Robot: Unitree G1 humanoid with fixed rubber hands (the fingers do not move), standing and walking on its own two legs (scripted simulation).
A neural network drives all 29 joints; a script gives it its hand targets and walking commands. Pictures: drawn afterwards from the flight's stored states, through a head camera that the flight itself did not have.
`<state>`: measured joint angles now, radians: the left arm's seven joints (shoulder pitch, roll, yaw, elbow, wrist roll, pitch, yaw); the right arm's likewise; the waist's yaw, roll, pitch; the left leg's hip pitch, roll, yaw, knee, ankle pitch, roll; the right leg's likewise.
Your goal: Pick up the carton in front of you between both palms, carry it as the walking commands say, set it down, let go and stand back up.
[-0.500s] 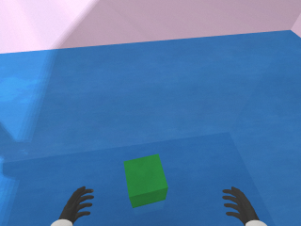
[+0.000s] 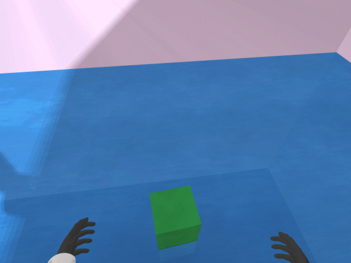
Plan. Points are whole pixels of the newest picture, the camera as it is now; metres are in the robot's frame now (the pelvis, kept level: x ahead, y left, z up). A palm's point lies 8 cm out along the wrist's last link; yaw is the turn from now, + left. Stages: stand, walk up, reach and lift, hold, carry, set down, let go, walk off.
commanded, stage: stand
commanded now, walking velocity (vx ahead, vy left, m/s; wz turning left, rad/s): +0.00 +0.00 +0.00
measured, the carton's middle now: (174, 218) +0.47 +0.02 -0.64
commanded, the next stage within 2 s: none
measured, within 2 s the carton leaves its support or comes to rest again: neither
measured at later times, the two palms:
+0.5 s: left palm (59, 240) +0.20 +0.30 -0.08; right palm (305, 261) +0.16 -0.27 -0.08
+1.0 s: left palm out of the picture +0.13 +0.30 -0.09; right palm out of the picture +0.11 -0.30 -0.07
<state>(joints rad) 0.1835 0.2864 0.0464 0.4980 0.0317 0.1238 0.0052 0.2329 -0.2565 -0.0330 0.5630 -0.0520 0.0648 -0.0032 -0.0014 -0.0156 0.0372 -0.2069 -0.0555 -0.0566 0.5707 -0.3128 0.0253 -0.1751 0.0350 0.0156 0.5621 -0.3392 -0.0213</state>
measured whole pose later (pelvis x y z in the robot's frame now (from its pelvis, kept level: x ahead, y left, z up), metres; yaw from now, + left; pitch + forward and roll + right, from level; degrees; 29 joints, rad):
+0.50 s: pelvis +0.04 +0.02 +0.01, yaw -2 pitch +1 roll +0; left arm 0.14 0.34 0.04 0.74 0.03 0.01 0.03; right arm 0.18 -0.32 -0.04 0.76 -0.03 0.00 -0.03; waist -0.01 -0.02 0.01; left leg -0.16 -0.06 -0.02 0.47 -0.32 0.05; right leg -0.14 0.01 0.04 0.47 -0.33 0.01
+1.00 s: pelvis +0.01 +0.01 +0.01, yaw -2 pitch -2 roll +0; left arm 0.16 0.36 0.02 0.89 0.03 -0.01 0.02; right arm 0.15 -0.36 -0.03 0.89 -0.03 -0.01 -0.02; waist 0.00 -0.02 0.02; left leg -0.12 -0.04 -0.03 0.40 -0.24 0.03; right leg -0.09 0.03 0.04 0.38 -0.24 -0.01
